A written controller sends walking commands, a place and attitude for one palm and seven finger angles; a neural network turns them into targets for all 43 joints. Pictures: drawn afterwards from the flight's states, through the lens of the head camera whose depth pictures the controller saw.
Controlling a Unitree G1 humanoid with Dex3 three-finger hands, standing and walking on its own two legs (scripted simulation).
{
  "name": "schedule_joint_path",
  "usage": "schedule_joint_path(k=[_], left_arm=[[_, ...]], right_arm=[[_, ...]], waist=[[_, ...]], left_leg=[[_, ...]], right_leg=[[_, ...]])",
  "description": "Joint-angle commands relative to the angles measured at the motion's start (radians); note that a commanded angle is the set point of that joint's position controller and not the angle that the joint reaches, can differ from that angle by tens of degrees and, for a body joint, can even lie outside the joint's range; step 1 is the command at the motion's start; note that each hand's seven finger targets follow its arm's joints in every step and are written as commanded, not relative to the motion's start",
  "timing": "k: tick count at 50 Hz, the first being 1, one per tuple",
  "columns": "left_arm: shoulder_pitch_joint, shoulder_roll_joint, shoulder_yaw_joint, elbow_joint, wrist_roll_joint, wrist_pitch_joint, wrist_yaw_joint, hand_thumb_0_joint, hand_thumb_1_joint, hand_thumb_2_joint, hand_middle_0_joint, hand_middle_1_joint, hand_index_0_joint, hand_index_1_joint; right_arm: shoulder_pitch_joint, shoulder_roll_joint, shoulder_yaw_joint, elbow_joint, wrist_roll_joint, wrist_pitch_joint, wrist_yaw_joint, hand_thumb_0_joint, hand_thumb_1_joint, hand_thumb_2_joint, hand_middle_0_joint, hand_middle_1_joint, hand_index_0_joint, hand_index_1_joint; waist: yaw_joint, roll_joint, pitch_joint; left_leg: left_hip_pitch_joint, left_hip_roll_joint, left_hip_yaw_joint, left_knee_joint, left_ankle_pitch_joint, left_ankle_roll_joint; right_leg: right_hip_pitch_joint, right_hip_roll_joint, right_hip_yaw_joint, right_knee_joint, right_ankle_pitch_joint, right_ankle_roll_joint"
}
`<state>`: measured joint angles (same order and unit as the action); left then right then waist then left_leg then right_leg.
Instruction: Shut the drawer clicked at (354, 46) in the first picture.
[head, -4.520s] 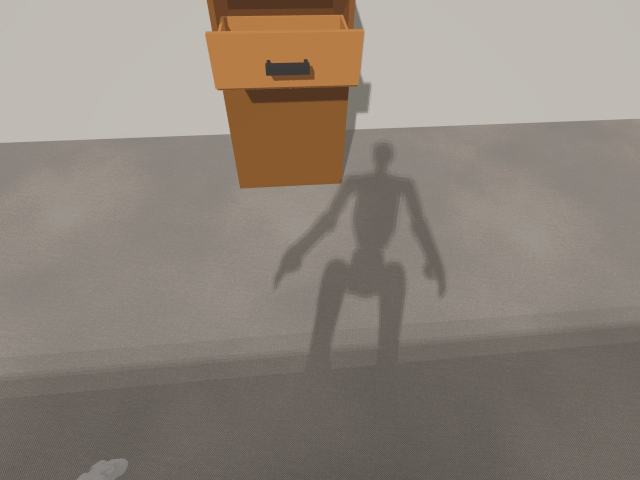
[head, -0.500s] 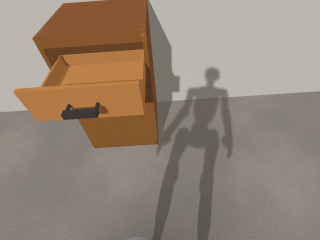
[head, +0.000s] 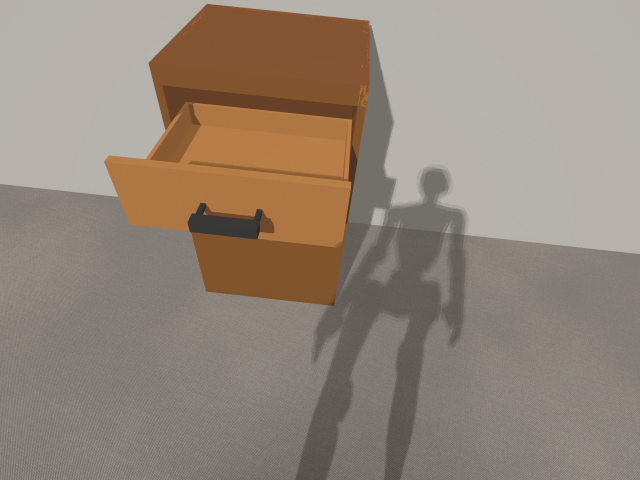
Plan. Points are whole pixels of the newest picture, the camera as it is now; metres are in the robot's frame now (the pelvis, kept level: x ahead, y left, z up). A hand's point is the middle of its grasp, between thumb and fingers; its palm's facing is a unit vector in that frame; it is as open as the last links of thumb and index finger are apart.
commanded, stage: take the last steps up to it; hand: left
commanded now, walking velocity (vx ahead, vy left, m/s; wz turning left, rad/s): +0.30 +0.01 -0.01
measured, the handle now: (227, 218) +0.56 +0.22 -0.04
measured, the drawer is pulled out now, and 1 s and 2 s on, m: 0.30 0.30 0.30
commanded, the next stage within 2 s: come to a stop and stand still in 0.66 s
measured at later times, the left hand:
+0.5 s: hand (253, 404) +0.27 +0.12 -0.16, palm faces +0.01 -0.98 -0.18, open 7.3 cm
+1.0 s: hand (224, 458) +0.19 +0.15 -0.19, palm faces +0.11 -0.98 -0.13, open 7.3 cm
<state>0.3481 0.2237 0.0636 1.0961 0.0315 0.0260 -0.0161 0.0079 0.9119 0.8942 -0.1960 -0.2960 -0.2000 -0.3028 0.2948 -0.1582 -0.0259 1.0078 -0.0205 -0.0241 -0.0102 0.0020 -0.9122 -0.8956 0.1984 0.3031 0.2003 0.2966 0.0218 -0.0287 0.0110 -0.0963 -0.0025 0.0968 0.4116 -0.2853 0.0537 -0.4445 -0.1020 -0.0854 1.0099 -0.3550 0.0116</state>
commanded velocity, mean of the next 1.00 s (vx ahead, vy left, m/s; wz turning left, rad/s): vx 0.11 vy -0.01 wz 0.01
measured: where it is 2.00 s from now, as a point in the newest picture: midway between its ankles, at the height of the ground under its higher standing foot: outside the picture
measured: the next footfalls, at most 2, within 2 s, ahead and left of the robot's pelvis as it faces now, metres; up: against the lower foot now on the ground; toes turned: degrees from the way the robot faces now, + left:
right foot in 0.38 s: +0.26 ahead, -0.12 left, +0.00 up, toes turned -8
left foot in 0.88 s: +0.33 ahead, +0.11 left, +0.00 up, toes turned +6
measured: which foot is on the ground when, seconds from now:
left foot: down 0.00-0.40, up 0.42-0.86, down 0.88-1.00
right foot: up 0.00-0.36, down 0.38-0.98, up 1.00-1.00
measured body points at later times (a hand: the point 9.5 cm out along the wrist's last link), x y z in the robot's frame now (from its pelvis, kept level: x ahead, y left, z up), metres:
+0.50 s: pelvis +0.15 -0.04 -0.02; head +0.16 -0.06 +0.43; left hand +0.27 +0.17 -0.15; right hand +0.05 -0.25 -0.18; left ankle +0.04 +0.08 -0.66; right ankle +0.22 -0.12 -0.74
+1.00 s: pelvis +0.26 +0.00 +0.00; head +0.27 +0.02 +0.44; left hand +0.19 +0.20 -0.18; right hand +0.35 -0.21 -0.15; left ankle +0.29 +0.10 -0.74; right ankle +0.22 -0.12 -0.74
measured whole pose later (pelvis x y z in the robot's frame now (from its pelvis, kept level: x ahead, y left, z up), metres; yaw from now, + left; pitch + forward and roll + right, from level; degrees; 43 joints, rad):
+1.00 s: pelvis +0.26 +0.00 +0.00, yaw -1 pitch -2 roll +0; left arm 0.36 0.14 0.02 1.16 0.01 0.01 0.03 0.00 0.91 0.89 -0.20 -0.30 -0.20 -0.30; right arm 0.12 -0.11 0.00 1.06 -0.01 -0.01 -0.03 0.00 -0.91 -0.90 0.20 0.30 0.20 0.30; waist 0.07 -0.05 0.05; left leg -0.24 0.03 0.11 0.47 -0.21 0.02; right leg -0.13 -0.05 -0.11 0.48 -0.32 0.01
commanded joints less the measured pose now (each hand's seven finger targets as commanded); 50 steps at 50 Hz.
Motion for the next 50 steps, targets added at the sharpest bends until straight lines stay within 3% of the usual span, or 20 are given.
schedule_joint_path(k=[1,4,12,15,17,18,19,20,21,23,25,27,31,37,41,42,44,46,47,50], left_arm=[[-0.08,0.03,-0.001,-0.091,-0.004,-0.04,0.0,0.0,0.9,0.9,-0.2,-0.3,-0.2,-0.3],[-0.111,0.034,0.001,-0.098,-0.009,-0.036,0.003,0.0,0.9,0.9,-0.2,-0.3,-0.2,-0.3],[-0.315,-0.007,-0.009,-0.166,-0.013,-0.048,0.002,0.0,0.9,0.9,-0.2,-0.3,-0.2,-0.3],[-0.306,-0.01,-0.007,-0.171,-0.015,-0.056,0.003,0.0,0.9,0.9,-0.2,-0.3,-0.2,-0.3],[-0.146,0.011,0.003,-0.122,-0.013,-0.067,0.006,0.0,0.9,0.9,-0.2,-0.3,-0.2,-0.3],[-0.009,0.047,0.015,-0.078,-0.009,-0.079,0.011,0.0,0.9,0.9,-0.2,-0.3,-0.2,-0.3],[0.125,0.136,0.04,-0.046,-0.002,-0.092,0.024,0.0,0.9,0.9,-0.2,-0.3,-0.2,-0.3],[0.198,0.212,0.053,-0.028,-0.017,-0.09,0.028,0.0,0.9,0.9,-0.2,-0.3,-0.2,-0.3],[0.142,0.189,0.052,-0.034,-0.029,-0.086,0.031,0.0,0.9,0.9,-0.2,-0.3,-0.2,-0.3],[-0.017,0.106,0.027,-0.072,-0.028,-0.085,0.036,0.0,0.9,0.9,-0.2,-0.3,-0.2,-0.3],[-0.093,0.029,0.005,-0.087,-0.022,-0.092,0.039,0.0,0.9,0.9,-0.2,-0.3,-0.2,-0.3],[-0.084,0.01,-0.006,-0.079,-0.017,-0.098,0.038,0.0,0.9,0.9,-0.2,-0.3,-0.2,-0.3],[-0.059,0.033,0.002,-0.075,-0.013,-0.101,0.034,0.0,0.9,0.9,-0.2,-0.3,-0.2,-0.3],[0.024,0.071,0.005,-0.032,-0.01,-0.101,0.029,0.0,0.9,0.9,-0.2,-0.3,-0.2,-0.3],[0.013,0.05,-0.009,-0.009,-0.014,-0.08,0.043,0.0,0.9,0.9,-0.2,-0.3,-0.2,-0.3],[0.015,0.034,-0.017,-0.001,-0.018,-0.073,0.047,0.0,0.9,0.9,-0.2,-0.3,-0.2,-0.3],[0.068,-0.023,-0.035,0.005,-0.023,-0.059,0.055,0.0,0.9,0.9,-0.2,-0.3,-0.2,-0.3],[0.087,-0.037,-0.044,0.02,-0.019,-0.042,0.065,0.0,0.9,0.9,-0.2,-0.3,-0.2,-0.3],[0.076,-0.02,-0.04,0.026,-0.019,-0.03,0.062,0.0,0.9,0.9,-0.2,-0.3,-0.2,-0.3],[0.068,0.016,-0.027,0.005,-0.016,-0.006,0.058,0.0,0.9,0.9,-0.2,-0.3,-0.2,-0.3]], right_arm=[[0.104,-0.127,-0.019,0.005,0.008,-0.039,-0.016,0.0,-0.9,-0.9,0.2,0.3,0.2,0.3],[0.149,-0.119,-0.019,0.039,0.012,-0.047,-0.02,0.0,-0.9,-0.9,0.2,0.3,0.2,0.3],[0.275,-0.096,-0.017,0.128,-0.004,-0.049,-0.026,0.0,-0.9,-0.9,0.2,0.3,0.2,0.3],[0.264,-0.106,-0.017,0.139,-0.011,-0.046,-0.026,0.0,-0.9,-0.9,0.2,0.3,0.2,0.3],[0.241,-0.12,-0.019,0.142,-0.003,-0.045,-0.026,0.0,-0.9,-0.9,0.2,0.3,0.2,0.3],[0.232,-0.119,-0.02,0.136,0.006,-0.048,-0.022,0.0,-0.9,-0.9,0.2,0.3,0.2,0.3],[0.245,-0.083,-0.017,0.114,0.016,-0.05,-0.012,0.0,-0.9,-0.9,0.2,0.3,0.2,0.3],[0.259,-0.06,-0.017,0.087,0.019,-0.049,-0.013,0.0,-0.9,-0.9,0.2,0.3,0.2,0.3],[0.209,-0.086,-0.023,0.087,0.018,-0.043,-0.015,0.0,-0.9,-0.9,0.2,0.3,0.2,0.3],[0.118,-0.04,-0.027,0.074,0.01,-0.027,-0.006,0.0,-0.9,-0.9,0.2,0.3,0.2,0.3],[0.151,-0.007,-0.022,0.083,-0.002,-0.001,-0.001,0.0,-0.9,-0.9,0.2,0.3,0.2,0.3],[0.18,0.004,-0.023,0.091,-0.005,0.015,0.002,0.0,-0.9,-0.9,0.2,0.3,0.2,0.3],[0.11,-0.003,-0.025,0.059,-0.004,0.022,0.012,0.0,-0.9,-0.9,0.2,0.3,0.2,0.3],[-0.066,-0.034,-0.023,-0.003,0.001,0.002,0.021,0.0,-0.9,-0.9,0.2,0.3,0.2,0.3],[-0.065,-0.026,-0.005,0.016,0.007,-0.007,0.003,0.0,-0.9,-0.9,0.2,0.3,0.2,0.3],[-0.033,-0.039,-0.005,0.033,0.008,-0.012,-0.002,0.0,-0.9,-0.9,0.2,0.3,0.2,0.3],[0.007,-0.123,-0.013,0.048,0.01,-0.021,-0.018,0.0,-0.9,-0.9,0.2,0.3,0.2,0.3],[-0.04,-0.143,-0.014,0.046,0.011,0.001,-0.029,0.0,-0.9,-0.9,0.2,0.3,0.2,0.3],[-0.061,-0.128,-0.011,0.044,0.014,0.005,-0.036,0.0,-0.9,-0.9,0.2,0.3,0.2,0.3],[-0.034,-0.149,-0.027,0.048,0.015,0.013,-0.052,0.0,-0.9,-0.9,0.2,0.3,0.2,0.3]], waist=[[-0.019,0.109,0.121],[-0.019,0.092,0.111],[-0.081,0.116,0.163],[-0.064,0.135,0.165],[0.011,0.091,0.08],[0.068,0.039,-0.002],[0.11,-0.117,-0.125],[0.095,-0.227,-0.199],[0.088,-0.086,-0.146],[0.032,0.009,0.033],[-0.03,-0.03,0.092],[-0.059,-0.066,0.09],[-0.05,-0.045,0.064],[0.011,-0.074,0.036],[-0.008,-0.077,0.017],[-0.021,-0.053,-0.002],[-0.011,0.097,-0.06],[-0.002,0.098,0.015],[-0.007,0.175,0.026],[-0.023,0.219,0.024]], left_leg=[[0.043,0.239,-0.209,-0.271,0.208,0.111],[0.096,0.254,-0.199,-0.269,0.291,0.136],[0.148,0.273,-0.166,-0.215,0.442,0.136],[0.102,0.275,-0.142,-0.155,0.53,0.122],[0.06,0.232,-0.091,0.023,0.678,0.086],[-0.026,0.191,-0.06,0.194,0.64,0.052],[-0.265,0.101,-0.004,0.461,0.335,0.0],[-0.407,-0.008,0.002,0.77,-0.268,-0.036],[-0.427,0.043,-0.099,0.876,-0.256,-0.021],[-0.436,0.108,-0.114,0.883,-0.123,-0.026],[-0.373,0.134,-0.107,0.808,-0.035,-0.041],[-0.343,0.13,-0.082,0.732,0.007,-0.063],[-0.343,0.128,-0.05,0.551,0.055,-0.087],[-0.359,0.101,-0.034,0.314,0.031,-0.097],[-0.149,0.063,-0.036,0.071,0.114,-0.097],[-0.051,0.076,-0.044,-0.015,0.258,-0.092],[0.088,0.253,-0.161,0.009,0.744,-0.018],[0.012,0.286,-0.149,-0.009,0.69,0.021],[-0.014,0.266,-0.168,-0.044,0.686,0.021],[0.011,0.334,-0.227,-0.098,0.847,0.08]], right_leg=[[-0.221,-0.02,0.038,0.074,0.122,0.018],[-0.248,-0.023,0.041,0.028,0.145,0.027],[-0.216,-0.002,0.0,-0.241,0.117,-0.003],[-0.083,0.031,-0.025,-0.344,0.081,-0.031],[0.164,0.087,-0.061,-0.447,0.148,-0.049],[0.379,0.075,-0.029,-0.495,0.211,-0.066],[0.648,-0.14,0.239,-0.534,0.259,-0.147],[0.704,-0.379,0.575,-0.673,0.404,-0.255],[0.604,-0.366,0.551,-0.713,0.331,-0.286],[0.299,-0.3,0.422,-0.787,0.13,-0.226],[0.139,-0.226,0.242,-0.837,0.163,-0.176],[0.093,-0.18,0.148,-0.858,0.216,-0.154],[0.128,-0.157,0.116,-0.869,0.229,-0.17],[0.309,-0.184,0.148,-0.82,0.331,-0.178],[0.292,-0.124,0.085,-0.686,0.549,-0.129],[0.264,-0.085,0.061,-0.628,0.523,-0.09],[0.194,-0.001,0.021,-0.562,0.216,-0.013],[0.198,0.015,0.026,-0.614,0.05,0.004],[0.213,0.012,0.011,-0.588,0.082,0.012],[0.148,0.037,0.028,-0.354,-0.104,0.011]])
